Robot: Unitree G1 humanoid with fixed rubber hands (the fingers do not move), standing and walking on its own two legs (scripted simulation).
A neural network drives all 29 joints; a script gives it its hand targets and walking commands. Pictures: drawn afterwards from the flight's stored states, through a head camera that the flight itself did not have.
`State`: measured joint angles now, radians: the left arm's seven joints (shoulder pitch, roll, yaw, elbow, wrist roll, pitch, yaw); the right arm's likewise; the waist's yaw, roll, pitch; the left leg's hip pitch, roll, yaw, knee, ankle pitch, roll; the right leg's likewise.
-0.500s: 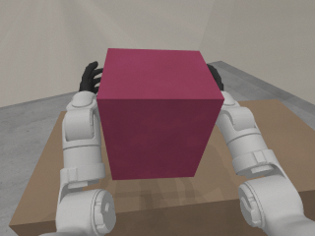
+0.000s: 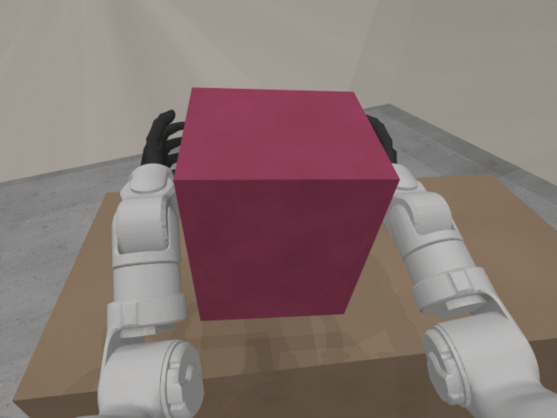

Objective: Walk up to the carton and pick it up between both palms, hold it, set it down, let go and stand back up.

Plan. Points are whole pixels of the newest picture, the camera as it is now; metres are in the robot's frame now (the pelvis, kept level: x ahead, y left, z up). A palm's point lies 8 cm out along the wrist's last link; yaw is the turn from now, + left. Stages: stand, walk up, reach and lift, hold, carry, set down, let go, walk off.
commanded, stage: hold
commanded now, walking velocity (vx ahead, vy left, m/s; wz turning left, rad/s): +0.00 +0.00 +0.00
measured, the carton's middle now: (274, 210) +0.34 +0.00 +0.19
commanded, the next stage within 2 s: none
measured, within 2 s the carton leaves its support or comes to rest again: neither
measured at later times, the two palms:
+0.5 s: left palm (160, 169) +0.36 +0.15 +0.25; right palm (385, 168) +0.37 -0.15 +0.24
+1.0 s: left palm (158, 168) +0.36 +0.15 +0.25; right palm (382, 171) +0.37 -0.15 +0.24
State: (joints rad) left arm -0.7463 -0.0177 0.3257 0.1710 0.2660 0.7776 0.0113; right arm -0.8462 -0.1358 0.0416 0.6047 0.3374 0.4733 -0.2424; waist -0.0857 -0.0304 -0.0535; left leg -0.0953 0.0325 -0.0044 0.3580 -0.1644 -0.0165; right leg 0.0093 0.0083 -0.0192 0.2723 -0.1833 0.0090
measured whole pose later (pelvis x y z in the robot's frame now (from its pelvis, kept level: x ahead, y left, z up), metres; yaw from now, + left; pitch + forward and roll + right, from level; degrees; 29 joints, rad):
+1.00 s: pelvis -0.01 +0.00 +0.00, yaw +0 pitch -6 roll -1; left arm -0.78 -0.02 0.35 0.21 0.28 0.77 -0.01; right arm -0.86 -0.12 0.02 0.62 0.31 0.47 -0.24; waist -0.08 -0.02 -0.05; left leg -0.10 0.03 0.00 0.35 -0.15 -0.02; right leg 0.00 0.01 -0.02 0.28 -0.18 0.01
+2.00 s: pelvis -0.01 -0.01 +0.00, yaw +0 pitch -7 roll -1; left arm -0.76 -0.02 0.36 0.18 0.28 0.77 -0.02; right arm -0.85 -0.12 0.03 0.60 0.31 0.48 -0.25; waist -0.08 -0.02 -0.05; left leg -0.08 0.04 -0.01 0.34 -0.15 -0.02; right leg 0.02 0.01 -0.02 0.28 -0.18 0.00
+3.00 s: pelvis +0.00 -0.01 +0.00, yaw +0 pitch -7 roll -1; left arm -0.71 -0.04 0.34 0.11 0.28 0.80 0.00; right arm -0.82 -0.13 0.06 0.55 0.34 0.49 -0.25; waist -0.09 -0.02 -0.05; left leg -0.07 0.04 -0.01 0.35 -0.17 -0.02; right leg 0.03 0.01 -0.02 0.28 -0.19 0.00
